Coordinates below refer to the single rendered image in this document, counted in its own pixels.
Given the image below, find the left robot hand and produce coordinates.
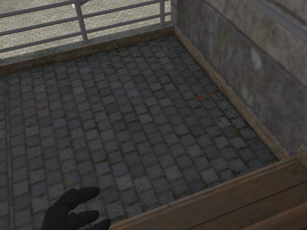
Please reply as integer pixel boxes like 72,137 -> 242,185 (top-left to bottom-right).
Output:
40,187 -> 111,230

